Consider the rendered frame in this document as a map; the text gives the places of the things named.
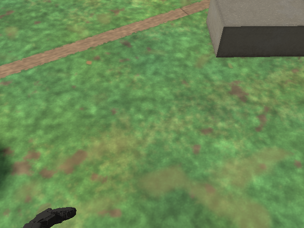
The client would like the left robot hand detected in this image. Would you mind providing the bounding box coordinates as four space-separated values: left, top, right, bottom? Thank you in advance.
23 207 77 228

